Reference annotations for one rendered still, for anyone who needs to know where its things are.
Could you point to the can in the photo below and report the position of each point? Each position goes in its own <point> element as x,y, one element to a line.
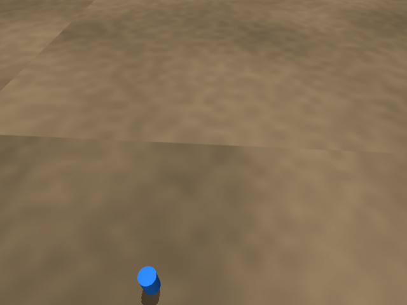
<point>149,280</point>

